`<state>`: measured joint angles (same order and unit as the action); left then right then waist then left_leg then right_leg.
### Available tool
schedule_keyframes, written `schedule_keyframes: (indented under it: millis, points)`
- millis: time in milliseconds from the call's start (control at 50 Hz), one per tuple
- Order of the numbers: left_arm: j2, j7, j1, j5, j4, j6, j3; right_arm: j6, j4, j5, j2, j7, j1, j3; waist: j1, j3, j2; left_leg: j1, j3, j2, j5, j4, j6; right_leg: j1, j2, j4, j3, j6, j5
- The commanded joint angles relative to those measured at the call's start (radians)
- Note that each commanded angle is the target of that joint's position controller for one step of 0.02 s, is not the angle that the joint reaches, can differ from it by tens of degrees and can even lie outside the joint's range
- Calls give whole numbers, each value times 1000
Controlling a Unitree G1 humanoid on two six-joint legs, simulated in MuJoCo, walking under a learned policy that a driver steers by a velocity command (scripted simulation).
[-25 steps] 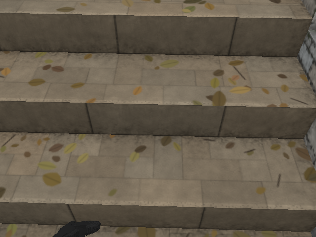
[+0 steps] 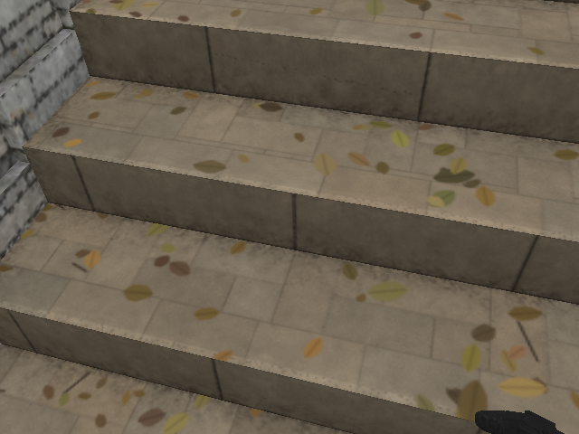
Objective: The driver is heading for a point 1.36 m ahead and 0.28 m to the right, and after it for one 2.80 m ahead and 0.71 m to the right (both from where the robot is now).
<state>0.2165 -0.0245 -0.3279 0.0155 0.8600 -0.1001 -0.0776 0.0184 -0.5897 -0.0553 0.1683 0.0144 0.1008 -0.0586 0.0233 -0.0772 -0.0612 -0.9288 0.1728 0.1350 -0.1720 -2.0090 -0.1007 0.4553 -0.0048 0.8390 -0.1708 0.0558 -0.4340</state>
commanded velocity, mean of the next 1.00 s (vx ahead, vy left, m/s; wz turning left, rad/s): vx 0.47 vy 0.00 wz -0.39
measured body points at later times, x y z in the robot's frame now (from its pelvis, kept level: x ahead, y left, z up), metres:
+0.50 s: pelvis +0.30 +0.05 +0.17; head +0.30 +0.06 +0.62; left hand +0.49 +0.28 +0.07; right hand +0.36 -0.21 +0.05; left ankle +0.36 +0.15 -0.53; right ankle +0.21 -0.05 -0.31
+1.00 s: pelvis +0.54 -0.05 +0.31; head +0.56 -0.06 +0.76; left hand +0.76 +0.13 +0.19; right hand +0.60 -0.34 +0.24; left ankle +0.52 +0.11 -0.14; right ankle +0.57 -0.11 -0.37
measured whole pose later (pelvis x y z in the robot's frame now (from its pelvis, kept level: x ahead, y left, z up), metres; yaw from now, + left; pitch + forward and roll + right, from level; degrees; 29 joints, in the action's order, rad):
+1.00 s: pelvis +0.54 -0.05 +0.31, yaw -28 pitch +3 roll -2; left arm 0.23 -0.03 -0.23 0.02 0.82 -0.02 -0.08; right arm 0.12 -0.63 -0.05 0.16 -0.01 0.14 -0.04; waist 0.01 -0.03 -0.02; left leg -0.76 0.08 -0.02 -0.08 -1.99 -0.03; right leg 0.59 0.17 0.90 -0.08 0.16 -0.37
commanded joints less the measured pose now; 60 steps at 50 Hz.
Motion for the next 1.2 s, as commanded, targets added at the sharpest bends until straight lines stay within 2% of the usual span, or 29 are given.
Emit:
schedule_keyframes:
  millis: [20,100,160,220,260,300,320,340,360,400,420,480,540,600,640,680,720,760,800,820,840,860,880,920,960,1040,1080,1160,1200]
  points:
    - [0,12,31,2,-24,-40,24,-26,67,19,-67,8,40,46,78,169,60,-302,45,-32,-59,-56,11,-41,-216,-486,393,129,38]
    - [104,-4,-81,-10,5,-64,5,-28,155,-8,-74,-9,-207,57,25,168,102,-519,-155,-149,-156,-160,13,-250,-246,-650,400,198,110]
    - [69,-21,-231,-4,69,-47,4,-12,251,5,-100,-14,-447,87,-72,190,89,-648,-202,-248,-276,13,6,-396,-228,-757,391,165,-54]
    - [42,-52,-261,-23,91,-17,-4,12,285,25,-142,33,-440,116,-108,82,118,-69,-278,-271,-207,642,-26,-309,-161,-914,260,185,486]
    - [120,-29,-198,-18,49,-25,-9,9,144,72,-112,16,-146,72,3,-137,168,476,-385,-89,-225,712,-34,-284,-206,-710,180,173,1501]
    - [249,17,-116,-64,13,-67,-50,-5,71,60,14,-12,169,22,175,-330,268,709,-305,-64,-122,999,-44,-441,-217,-326,207,103,1789]
    - [197,44,-78,-72,-25,-92,-55,5,44,32,104,-30,202,-18,187,-351,261,843,-42,-166,-224,1153,-53,-262,-142,-45,239,62,1473]
    - [25,66,-56,-73,-130,-86,-28,18,-6,-9,248,-33,262,-56,156,-427,-211,1002,582,-513,-176,1552,-155,98,94,458,281,2,390]
    - [20,61,-130,-15,-119,-73,-35,6,26,12,209,-20,156,-59,105,-491,-129,917,806,-570,-432,1699,-133,137,82,899,441,9,288]
    - [-38,60,-18,42,-201,-34,-31,38,-63,54,84,-6,-2,-31,-27,-136,-14,664,485,-490,-708,1655,-108,345,-16,1081,271,33,404]
    - [-65,54,24,49,-210,-29,-16,58,-134,56,28,-12,38,-18,-32,4,49,571,296,-463,-509,1601,-92,417,-29,1105,273,54,416]
    - [-154,44,23,4,-225,21,36,94,-294,20,-68,-3,193,15,-105,89,78,546,23,-425,-120,1615,-30,538,-1,1199,323,81,369]
    - [-158,28,140,-3,-269,56,60,128,-344,12,-17,-9,216,17,-110,158,44,546,-158,-435,-71,1714,-7,688,14,1176,322,67,289]
    - [-140,-12,287,8,-333,82,61,158,-368,9,66,-1,251,6,-89,152,-23,659,-188,-478,-58,1832,-36,897,55,1497,266,94,133]
    - [-115,-20,391,19,-381,95,57,165,-381,15,98,3,277,1,-90,165,40,718,-249,-456,-142,1864,-11,959,41,1399,261,97,99]
    - [-113,-4,490,15,-423,100,72,150,-408,20,79,-14,342,7,-72,167,68,711,-334,-380,-163,1907,10,895,8,1109,178,84,145]
    - [-113,22,520,12,-451,117,83,144,-407,30,152,-46,389,-10,-47,106,-19,794,-379,-404,-20,2052,-44,785,-54,904,49,84,98]
    - [-114,36,482,-10,-390,118,92,117,-356,72,129,-62,290,5,-49,37,6,728,-507,-338,742,2010,-78,316,12,522,-106,105,9]
    - [-85,10,191,-10,-318,133,70,123,-337,93,268,-67,331,-25,-150,-187,-142,990,-466,-461,1680,1629,-93,120,103,461,-119,122,-89]
    - [-26,4,35,-2,-275,114,52,119,-302,112,305,-42,270,-44,-193,-294,-163,1077,-451,-463,1747,1386,-74,7,143,283,-50,148,-55]
    - [45,9,12,0,-269,97,22,130,-259,108,289,-19,278,-47,-203,-341,-171,987,-409,-430,1410,1138,-37,-135,142,82,157,166,-41]
    - [169,1,72,-4,-247,101,-23,149,-139,84,178,21,208,-30,-142,-322,158,498,-333,-218,433,738,67,-335,-74,-221,743,283,-101]
    - [244,-10,157,6,-284,121,-66,146,-98,38,151,39,177,-38,-128,-355,184,264,-114,-72,28,216,104,-369,-183,-536,1206,307,-128]
    - [150,-1,215,11,-226,85,-41,136,0,3,-1,10,111,2,-34,-175,44,89,-64,-121,169,-91,86,-188,-171,-474,987,238,27]
    - [71,-4,115,9,-88,55,-24,116,39,-3,-47,-23,76,37,-1,66,-19,-97,-88,-143,79,-124,62,-61,-82,-368,689,211,260]
    - [14,4,23,-3,-20,22,0,63,3,-5,0,-39,143,44,35,75,4,-136,-98,-170,-26,120,68,-114,-75,-359,378,101,731]
    - [30,4,-80,20,15,0,5,48,-3,17,-33,-53,50,51,-25,38,32,-201,-177,-123,-58,0,71,-173,-101,-390,353,71,892]
    - [42,9,-154,5,67,-10,12,17,89,18,-95,-75,-162,87,-55,96,82,-415,-163,-106,-109,11,25,-255,-115,-498,307,12,607]
    - [41,-30,-162,4,64,15,17,-1,134,19,-98,-70,-241,96,-68,88,147,-403,-161,-128,-136,109,23,-311,-155,-571,322,39,660]
Keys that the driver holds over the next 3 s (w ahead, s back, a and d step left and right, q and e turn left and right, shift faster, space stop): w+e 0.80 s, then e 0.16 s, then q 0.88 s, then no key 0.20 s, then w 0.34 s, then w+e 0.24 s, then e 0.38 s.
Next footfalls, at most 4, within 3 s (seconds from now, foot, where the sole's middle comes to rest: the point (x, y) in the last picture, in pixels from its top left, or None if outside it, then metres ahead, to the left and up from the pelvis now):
0.30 left None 0.40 0.15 -0.57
0.84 right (371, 325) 0.61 -0.12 -0.40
1.38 left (347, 173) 0.85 -0.09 -0.24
2.00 right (445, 158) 0.89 -0.29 -0.24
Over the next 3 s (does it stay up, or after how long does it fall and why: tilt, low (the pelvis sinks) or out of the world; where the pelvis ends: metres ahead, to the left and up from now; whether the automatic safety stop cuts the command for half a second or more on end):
stays up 1.15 -0.05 0.69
